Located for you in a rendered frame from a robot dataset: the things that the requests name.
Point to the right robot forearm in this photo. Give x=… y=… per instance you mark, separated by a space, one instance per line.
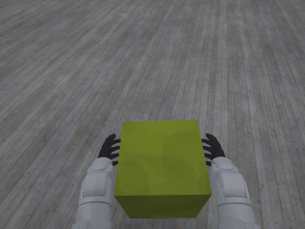
x=232 y=196

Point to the right robot hand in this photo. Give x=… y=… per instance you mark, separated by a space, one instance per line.
x=215 y=149

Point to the left robot forearm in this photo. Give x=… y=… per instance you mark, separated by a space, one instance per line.
x=95 y=199

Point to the left robot hand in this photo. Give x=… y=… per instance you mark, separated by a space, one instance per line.
x=107 y=149

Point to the carton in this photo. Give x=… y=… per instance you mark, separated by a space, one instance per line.
x=161 y=170

